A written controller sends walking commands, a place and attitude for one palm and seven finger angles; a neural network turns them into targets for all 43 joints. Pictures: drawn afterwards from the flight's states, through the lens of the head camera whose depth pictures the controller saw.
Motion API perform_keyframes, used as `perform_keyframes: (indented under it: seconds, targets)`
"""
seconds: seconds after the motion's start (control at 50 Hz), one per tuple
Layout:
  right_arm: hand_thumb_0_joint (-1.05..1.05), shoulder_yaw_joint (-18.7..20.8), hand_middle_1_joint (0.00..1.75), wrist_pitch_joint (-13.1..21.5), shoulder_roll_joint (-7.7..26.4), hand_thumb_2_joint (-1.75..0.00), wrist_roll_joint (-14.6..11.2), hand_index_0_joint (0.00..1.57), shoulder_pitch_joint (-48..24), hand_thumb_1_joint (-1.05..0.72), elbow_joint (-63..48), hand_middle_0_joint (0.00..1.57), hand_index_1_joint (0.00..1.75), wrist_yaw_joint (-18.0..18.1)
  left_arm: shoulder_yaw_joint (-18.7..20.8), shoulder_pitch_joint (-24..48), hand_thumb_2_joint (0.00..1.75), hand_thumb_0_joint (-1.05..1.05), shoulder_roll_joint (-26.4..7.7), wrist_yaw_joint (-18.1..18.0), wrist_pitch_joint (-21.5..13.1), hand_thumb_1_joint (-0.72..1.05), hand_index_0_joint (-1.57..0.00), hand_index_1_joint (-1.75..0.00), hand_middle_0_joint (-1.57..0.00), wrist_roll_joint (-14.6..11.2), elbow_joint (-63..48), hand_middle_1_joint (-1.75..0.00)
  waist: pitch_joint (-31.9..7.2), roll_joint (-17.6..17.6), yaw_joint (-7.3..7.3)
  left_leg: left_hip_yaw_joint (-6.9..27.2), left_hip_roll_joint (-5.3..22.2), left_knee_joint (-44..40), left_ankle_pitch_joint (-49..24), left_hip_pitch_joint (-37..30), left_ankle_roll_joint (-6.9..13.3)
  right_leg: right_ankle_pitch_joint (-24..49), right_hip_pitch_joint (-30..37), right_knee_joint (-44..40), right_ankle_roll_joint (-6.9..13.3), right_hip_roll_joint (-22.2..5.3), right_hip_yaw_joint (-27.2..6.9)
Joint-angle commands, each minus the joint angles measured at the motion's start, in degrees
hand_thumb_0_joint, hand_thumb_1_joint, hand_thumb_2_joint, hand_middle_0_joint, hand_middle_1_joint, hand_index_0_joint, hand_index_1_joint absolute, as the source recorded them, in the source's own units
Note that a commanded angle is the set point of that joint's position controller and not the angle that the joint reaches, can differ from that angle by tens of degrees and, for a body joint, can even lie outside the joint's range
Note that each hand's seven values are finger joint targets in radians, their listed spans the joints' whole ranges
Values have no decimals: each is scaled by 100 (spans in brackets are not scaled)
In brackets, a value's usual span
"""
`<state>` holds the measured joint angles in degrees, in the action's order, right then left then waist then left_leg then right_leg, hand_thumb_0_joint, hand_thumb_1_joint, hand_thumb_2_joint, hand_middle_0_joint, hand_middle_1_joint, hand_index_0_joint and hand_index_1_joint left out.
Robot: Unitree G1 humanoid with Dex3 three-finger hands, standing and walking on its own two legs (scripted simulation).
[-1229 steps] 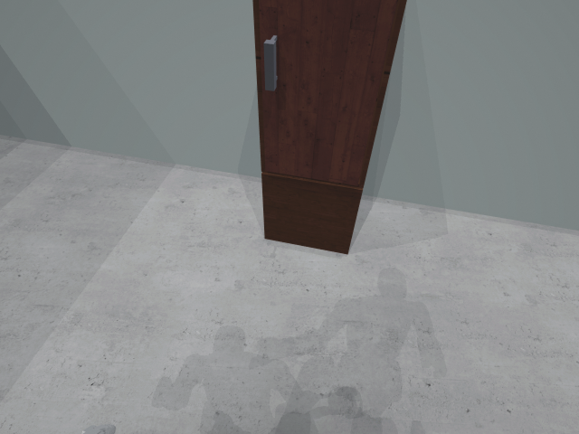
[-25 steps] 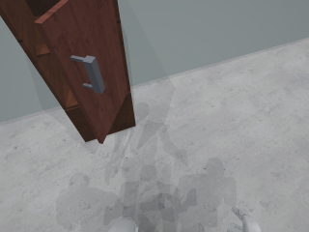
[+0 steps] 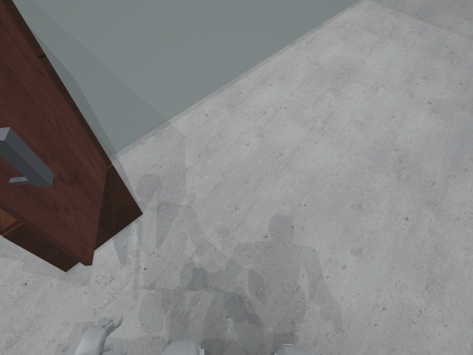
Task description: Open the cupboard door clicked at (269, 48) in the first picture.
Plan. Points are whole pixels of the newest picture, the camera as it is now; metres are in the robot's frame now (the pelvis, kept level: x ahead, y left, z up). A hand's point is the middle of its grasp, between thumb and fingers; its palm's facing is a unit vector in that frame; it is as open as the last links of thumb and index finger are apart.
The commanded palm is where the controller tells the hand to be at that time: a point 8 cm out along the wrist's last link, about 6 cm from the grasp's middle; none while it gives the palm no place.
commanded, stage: walk to a spot facing it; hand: left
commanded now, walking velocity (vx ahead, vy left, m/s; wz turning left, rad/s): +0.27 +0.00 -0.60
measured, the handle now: (10, 161) +0.39 +0.40 +0.08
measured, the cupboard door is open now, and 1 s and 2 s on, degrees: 52 52 52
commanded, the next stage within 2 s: turn to face it in 1.92 s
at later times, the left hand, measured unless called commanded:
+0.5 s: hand (177, 277) +0.27 +0.14 -0.15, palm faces -0.36 -0.93 -0.12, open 7.4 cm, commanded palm none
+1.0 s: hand (226, 228) +0.38 +0.04 -0.14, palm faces -0.44 -0.87 -0.22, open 7.2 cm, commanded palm none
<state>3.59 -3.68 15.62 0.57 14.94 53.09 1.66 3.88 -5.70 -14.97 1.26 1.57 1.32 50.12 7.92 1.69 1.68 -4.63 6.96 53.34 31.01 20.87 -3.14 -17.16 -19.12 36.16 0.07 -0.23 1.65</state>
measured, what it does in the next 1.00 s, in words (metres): walks ahead, turning right: left foot, then right foot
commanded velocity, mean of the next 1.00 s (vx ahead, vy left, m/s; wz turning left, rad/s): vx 0.33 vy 0.00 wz -0.44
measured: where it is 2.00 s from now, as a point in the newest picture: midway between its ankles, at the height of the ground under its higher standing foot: (327, 229)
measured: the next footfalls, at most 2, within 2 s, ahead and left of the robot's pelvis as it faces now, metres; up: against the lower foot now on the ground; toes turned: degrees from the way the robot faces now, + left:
left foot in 0.22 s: +0.08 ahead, +0.13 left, +0.00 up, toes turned -3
right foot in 0.66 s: +0.22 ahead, -0.18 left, +0.00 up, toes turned -31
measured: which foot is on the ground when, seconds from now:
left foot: up 0.00-0.20, down 0.22-0.66, up 0.68-1.00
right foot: down 0.00-0.22, up 0.24-0.64, down 0.66-1.00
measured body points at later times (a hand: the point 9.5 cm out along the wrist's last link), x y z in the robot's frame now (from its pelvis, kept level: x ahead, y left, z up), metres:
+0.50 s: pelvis +0.10 +0.01 +0.02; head +0.15 +0.01 +0.47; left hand +0.29 +0.19 -0.13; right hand -0.04 -0.18 -0.11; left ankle +0.04 +0.13 -0.72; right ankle +0.11 -0.14 -0.65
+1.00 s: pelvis +0.27 -0.12 +0.02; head +0.30 -0.14 +0.47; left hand +0.40 +0.09 -0.13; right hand +0.25 -0.38 -0.12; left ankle +0.41 -0.02 -0.67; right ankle +0.19 -0.15 -0.72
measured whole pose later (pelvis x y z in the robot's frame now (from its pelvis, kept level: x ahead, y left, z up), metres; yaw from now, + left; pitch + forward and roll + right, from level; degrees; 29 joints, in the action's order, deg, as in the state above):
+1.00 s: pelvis +0.27 -0.12 +0.02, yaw -30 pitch +1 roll +0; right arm 3.4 0.8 11.0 1.4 6.5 53.4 -0.5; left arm 3.9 -16.3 -11.0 0.7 -3.4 1.2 58.8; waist 3.0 0.6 -0.7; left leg -2.3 6.8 48.9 13.1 32.3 -3.1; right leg -14.7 -6.5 19.6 4.8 4.2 1.8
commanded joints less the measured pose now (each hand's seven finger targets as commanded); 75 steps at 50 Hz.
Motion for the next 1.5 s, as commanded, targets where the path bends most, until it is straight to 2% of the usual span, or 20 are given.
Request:
perform_keyframes:
  seconds: [0.0,0.16,0.18,0.2,0.24,0.34,0.5,0.56,0.6,0.62,0.64,0.68,0.76,1.0,1.08,1.1,1.12,1.14,1.26,1.48]
  targets:
    - [0,64,30,197,387,-90,11,20,-199,-90,-609,20,30,-25,261,-394,90,0,-1017,-253,0,90,-20,-30,-20,-5,-227,-30,-1223,-1465,-278,380,-48,1108,-236,1099,-99,1438,1323,-1526,1138,-1407,-1878]
    - [0,48,30,400,235,-90,66,20,755,-90,-298,20,30,-107,258,110,90,0,-962,-48,-67,90,-20,-30,-20,8,-317,-30,-571,-1007,251,-247,-583,-2190,-1022,-1374,4,-2093,-889,-1704,803,-685,-1924]
    - [0,88,30,471,479,-90,94,20,1262,-90,-137,20,30,-32,201,161,90,0,-627,-13,-58,90,-20,-30,-20,-12,-402,-30,-635,-152,475,366,-108,-3093,-355,-2160,180,-2121,-1595,-802,530,-251,-1579]
    - [0,219,30,527,1077,-90,205,20,1745,-90,-50,20,30,2,97,155,90,0,-133,39,-63,90,-20,-30,-20,-55,-574,-30,-729,1894,638,2601,1578,-4115,1165,-2577,679,-2036,-2527,1306,151,577,-525]
    - [0,158,30,635,1099,-90,230,20,1528,-90,-164,20,30,32,191,824,90,0,-272,157,-182,90,-20,-30,-20,77,-772,-30,-202,565,482,3502,2263,-4730,1207,-1502,1221,-1102,-2707,2938,97,-128,-544]
    - [0,-139,30,815,218,-90,130,20,1480,-90,36,20,30,82,59,363,90,0,192,273,-145,90,-20,-30,-20,36,-290,-30,-519,633,117,279,1109,-3689,-4122,-2270,523,294,-2639,3358,-45,-343,0]
    - [0,-131,30,758,187,-90,190,20,1951,-90,458,20,30,52,-32,1281,90,0,294,296,-142,90,-20,-30,-20,15,-415,-30,-160,766,347,-635,1348,-3815,-3974,-2234,739,388,-1870,988,129,-344,526]
    - [0,-109,30,733,333,-90,175,20,1825,-90,480,20,30,41,12,902,90,0,176,268,-169,90,-20,-30,-20,9,-267,-30,-366,772,116,-939,1401,-3230,-5434,-2106,731,52,-780,514,368,11,830]
    - [0,-86,30,705,455,-90,110,20,1423,-90,396,20,30,13,118,-516,90,0,-99,197,-271,90,-20,-30,-20,19,109,-30,-982,529,-614,-1163,1198,-1513,-6207,-1564,494,167,1195,-165,620,311,933]
    - [0,-102,30,722,348,-90,-1,20,1160,-90,258,20,30,-67,276,-1602,90,0,-582,125,-342,90,-20,-30,-20,41,445,-30,-1598,-117,-1113,-1314,867,-37,-4994,-139,275,163,3108,-455,901,-357,105]
    - [0,-145,30,734,-82,-90,-122,20,995,-90,-51,20,30,-69,468,-2360,90,0,-1267,5,-365,90,-20,-30,-20,-23,590,-30,-2155,-1473,-1255,-1060,-186,2145,269,1759,-71,400,4240,-1359,1673,-2323,-3205]
    - [0,0,30,663,38,-90,-36,20,258,-90,-199,20,30,-63,357,-1422,90,0,-1122,-94,-294,90,-20,-30,-20,-137,385,-30,-1005,-812,-782,344,192,3011,-408,2212,89,-796,2195,-2281,1572,-2303,-3145]
    - [0,-11,30,429,-248,-90,119,20,772,-90,221,20,30,-125,115,-433,90,0,-281,-144,-453,90,-20,-30,-20,-12,202,-30,-545,-701,89,292,337,1292,-1361,962,-8,-90,226,-2637,1057,-1319,-1274]
    - [0,-23,30,607,-224,-90,64,20,-1331,-90,-426,20,30,-285,67,-1719,90,0,-281,-141,-637,90,-20,-30,-20,-25,885,-30,-489,-726,-440,73,-190,-1262,-1693,1264,64,2850,2014,-2030,1101,-1256,-1328]
    - [0,25,30,693,13,-90,99,20,-410,-90,-66,20,30,-197,76,-1452,90,0,-348,-159,-625,90,-20,-30,-20,-71,893,-30,-692,-555,180,-160,-537,-2532,-2154,-1069,294,3520,1098,-856,751,-919,-893]
    - [0,128,30,725,407,-90,139,20,464,-90,193,20,30,-148,68,-1438,90,0,-239,-141,-628,90,-20,-30,-20,-80,832,-30,-1187,88,496,602,54,-2717,-2152,-2544,531,2661,142,355,532,-566,-722]
    - [0,260,30,759,1066,-90,247,20,1290,-90,353,20,30,-100,33,-1745,90,0,10,-84,-628,90,-20,-30,-20,-133,740,-30,-1917,1484,648,2616,1772,-3092,-2128,-3792,1252,-199,-1186,2400,259,145,60]
    - [0,226,30,670,1098,-90,177,20,1469,-90,345,20,30,-71,28,-1375,90,0,-83,-83,-677,90,-20,-30,-20,-86,561,-30,-1628,1095,686,3328,2282,-3609,-2103,-3310,1632,-1371,-1617,3503,285,177,-253]
    - [0,-50,30,864,110,-90,102,20,371,-90,226,20,30,-26,44,-1138,90,0,334,76,-331,90,-20,-30,-20,29,693,-30,-567,508,-185,825,1208,-4315,-2283,-1091,998,254,-1589,3128,61,-640,-344]
    - [0,-83,30,743,255,-90,181,20,1369,-90,786,20,30,-74,-36,258,90,0,228,151,-323,90,-20,-30,-20,25,354,-30,-201,445,15,-204,1110,-3905,-3455,-1474,881,510,-459,69,252,-276,596]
